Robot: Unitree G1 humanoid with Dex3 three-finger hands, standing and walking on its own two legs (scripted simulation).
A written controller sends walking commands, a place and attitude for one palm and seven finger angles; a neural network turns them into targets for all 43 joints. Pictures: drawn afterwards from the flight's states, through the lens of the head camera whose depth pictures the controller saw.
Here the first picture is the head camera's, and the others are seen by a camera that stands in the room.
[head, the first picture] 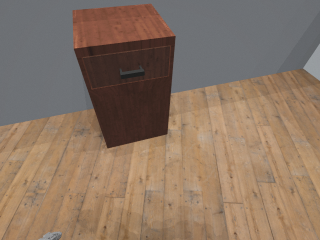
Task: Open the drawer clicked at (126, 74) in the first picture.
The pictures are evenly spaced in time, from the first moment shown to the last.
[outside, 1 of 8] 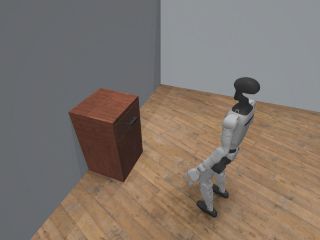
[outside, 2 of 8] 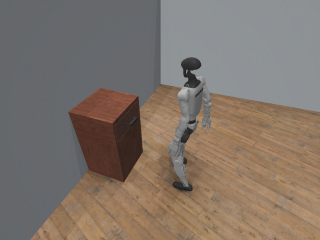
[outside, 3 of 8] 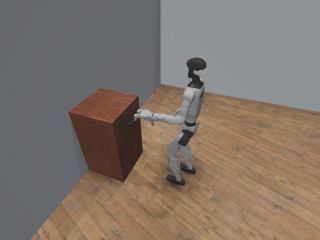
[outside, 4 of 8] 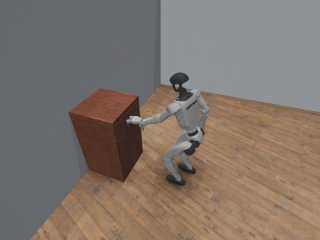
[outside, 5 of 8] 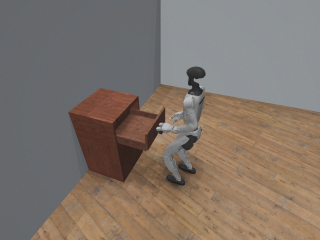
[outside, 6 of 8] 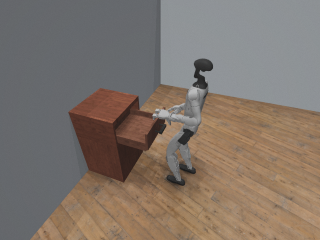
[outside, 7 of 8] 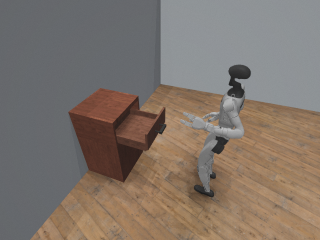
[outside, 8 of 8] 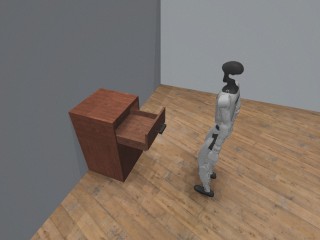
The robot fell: no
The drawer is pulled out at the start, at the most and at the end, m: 0.00 0.30 0.30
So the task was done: yes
